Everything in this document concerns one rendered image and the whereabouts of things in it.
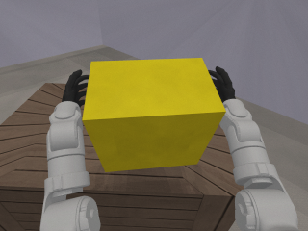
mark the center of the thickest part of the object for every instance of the carton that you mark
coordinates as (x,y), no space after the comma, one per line
(153,113)

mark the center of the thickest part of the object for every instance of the robot right forearm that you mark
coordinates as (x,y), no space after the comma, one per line
(252,167)

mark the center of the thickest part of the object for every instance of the left robot upper arm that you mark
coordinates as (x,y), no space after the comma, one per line
(74,214)

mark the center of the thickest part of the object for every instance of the right robot hand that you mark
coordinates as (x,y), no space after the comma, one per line
(223,84)

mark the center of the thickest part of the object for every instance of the right robot upper arm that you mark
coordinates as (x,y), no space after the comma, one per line
(264,210)

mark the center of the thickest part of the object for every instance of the left robot hand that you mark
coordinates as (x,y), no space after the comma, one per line
(72,87)

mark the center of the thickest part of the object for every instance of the robot left forearm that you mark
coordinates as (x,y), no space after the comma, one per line
(65,149)

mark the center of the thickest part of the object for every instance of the pedestal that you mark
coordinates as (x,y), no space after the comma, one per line
(199,197)

